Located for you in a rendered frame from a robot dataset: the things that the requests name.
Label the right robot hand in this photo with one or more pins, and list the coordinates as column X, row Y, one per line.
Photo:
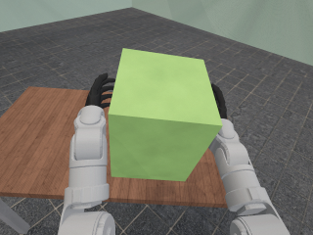
column 220, row 101

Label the carton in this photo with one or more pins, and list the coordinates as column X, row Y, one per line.
column 163, row 116

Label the left robot forearm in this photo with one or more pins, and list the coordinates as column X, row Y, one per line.
column 88, row 160

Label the table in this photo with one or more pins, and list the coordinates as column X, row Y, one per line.
column 35, row 135

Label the right robot forearm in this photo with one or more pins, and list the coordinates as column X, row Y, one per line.
column 244, row 195

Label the left robot hand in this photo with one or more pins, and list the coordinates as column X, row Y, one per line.
column 95, row 97

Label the robot left upper arm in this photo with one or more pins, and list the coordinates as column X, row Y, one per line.
column 88, row 223

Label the robot right upper arm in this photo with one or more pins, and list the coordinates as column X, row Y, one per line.
column 261, row 224

